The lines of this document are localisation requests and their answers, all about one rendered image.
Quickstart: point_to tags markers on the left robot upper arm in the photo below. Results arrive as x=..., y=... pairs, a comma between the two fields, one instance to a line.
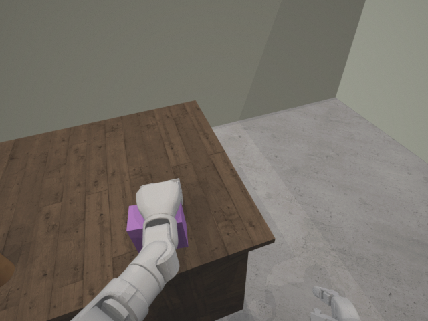
x=95, y=314

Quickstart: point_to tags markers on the table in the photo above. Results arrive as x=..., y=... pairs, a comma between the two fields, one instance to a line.
x=64, y=200

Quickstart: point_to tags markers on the left robot hand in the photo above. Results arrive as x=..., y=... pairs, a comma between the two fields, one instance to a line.
x=159, y=198

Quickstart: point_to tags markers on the robot left forearm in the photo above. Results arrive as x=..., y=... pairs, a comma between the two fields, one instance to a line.
x=128, y=297

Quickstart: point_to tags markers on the sponge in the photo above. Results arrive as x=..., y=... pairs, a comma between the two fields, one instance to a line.
x=135, y=227

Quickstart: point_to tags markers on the right robot hand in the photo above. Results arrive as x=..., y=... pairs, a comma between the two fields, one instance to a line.
x=342, y=308

